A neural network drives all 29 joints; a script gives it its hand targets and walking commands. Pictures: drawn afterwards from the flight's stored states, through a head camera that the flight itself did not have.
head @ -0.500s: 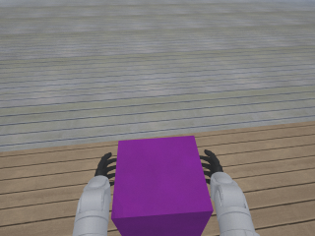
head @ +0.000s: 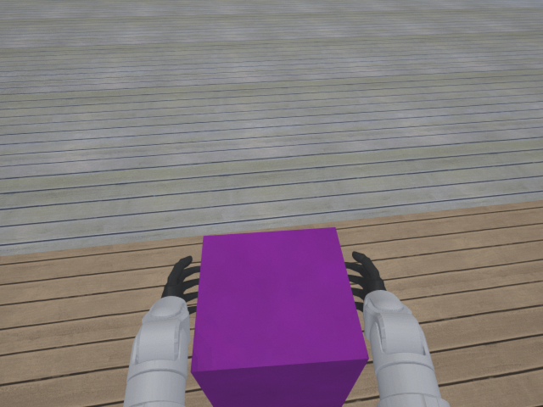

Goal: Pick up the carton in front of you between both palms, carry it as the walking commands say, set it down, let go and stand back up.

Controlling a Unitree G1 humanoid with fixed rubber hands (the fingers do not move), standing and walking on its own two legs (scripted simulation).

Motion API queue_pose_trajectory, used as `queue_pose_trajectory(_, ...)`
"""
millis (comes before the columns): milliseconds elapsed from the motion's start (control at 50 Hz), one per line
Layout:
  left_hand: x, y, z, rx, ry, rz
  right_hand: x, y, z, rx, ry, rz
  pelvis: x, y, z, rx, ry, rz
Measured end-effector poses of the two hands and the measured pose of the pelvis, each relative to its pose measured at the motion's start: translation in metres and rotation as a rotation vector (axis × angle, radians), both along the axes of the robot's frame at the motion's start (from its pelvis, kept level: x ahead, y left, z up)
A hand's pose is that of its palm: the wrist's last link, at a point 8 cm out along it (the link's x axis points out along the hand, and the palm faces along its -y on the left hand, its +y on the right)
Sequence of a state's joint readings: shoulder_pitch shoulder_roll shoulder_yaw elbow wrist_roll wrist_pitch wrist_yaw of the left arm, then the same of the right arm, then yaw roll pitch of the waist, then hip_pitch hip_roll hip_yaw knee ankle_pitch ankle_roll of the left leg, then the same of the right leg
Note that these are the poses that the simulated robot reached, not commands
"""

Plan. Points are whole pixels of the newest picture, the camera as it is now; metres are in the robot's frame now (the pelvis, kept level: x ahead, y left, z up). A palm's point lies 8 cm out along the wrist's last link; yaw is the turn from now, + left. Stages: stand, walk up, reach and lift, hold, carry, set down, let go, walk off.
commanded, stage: reach and lift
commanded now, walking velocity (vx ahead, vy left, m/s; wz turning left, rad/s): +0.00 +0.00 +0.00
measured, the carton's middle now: (275, 325) +0.29 +0.00 -0.04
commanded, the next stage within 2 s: hold in 0.46 s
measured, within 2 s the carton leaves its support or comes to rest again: neither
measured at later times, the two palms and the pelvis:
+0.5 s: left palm (173, 303) +0.29 +0.15 +0.04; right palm (376, 294) +0.29 -0.15 +0.04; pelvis +0.01 +0.00 +0.00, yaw +0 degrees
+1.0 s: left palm (170, 303) +0.28 +0.15 +0.05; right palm (379, 297) +0.28 -0.15 +0.05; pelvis -0.01 +0.00 +0.00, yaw +0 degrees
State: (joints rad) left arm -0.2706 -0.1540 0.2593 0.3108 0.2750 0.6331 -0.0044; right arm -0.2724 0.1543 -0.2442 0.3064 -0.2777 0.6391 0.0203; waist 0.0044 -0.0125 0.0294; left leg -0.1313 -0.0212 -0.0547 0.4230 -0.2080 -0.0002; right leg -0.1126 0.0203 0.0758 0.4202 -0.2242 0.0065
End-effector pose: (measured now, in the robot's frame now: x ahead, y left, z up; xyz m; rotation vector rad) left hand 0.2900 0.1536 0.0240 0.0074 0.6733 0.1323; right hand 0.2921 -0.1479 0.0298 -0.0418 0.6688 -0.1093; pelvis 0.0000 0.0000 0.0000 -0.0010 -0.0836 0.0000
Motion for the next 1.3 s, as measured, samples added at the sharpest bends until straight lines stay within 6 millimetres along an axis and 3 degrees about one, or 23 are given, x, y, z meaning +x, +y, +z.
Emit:
queue_pose_trajectory(460,-0.003,-0.001,0.011,0.007,-0.008,0.007,0.0,-0.001,0.011,0.0,-0.008,0.013,0.005,-0.004,0.002,0.001,-0.024,0.005)
queue_pose_trajectory(660,-0.009,-0.002,0.027,0.005,-0.039,0.004,-0.007,-0.001,0.027,-0.001,-0.039,0.005,0.003,-0.004,0.003,0.001,-0.047,0.007)
queue_pose_trajectory(980,-0.012,-0.001,0.026,-0.01,-0.023,0.009,-0.012,-0.001,0.025,0.017,-0.023,-0.009,-0.008,-0.002,0.001,0.001,-0.064,0.004)
queue_pose_trajectory(1300,-0.007,0.0,0.027,-0.006,-0.024,0.002,-0.008,0.0,0.025,0.01,-0.023,-0.006,-0.002,0.001,0.001,0.0,-0.026,0.0)
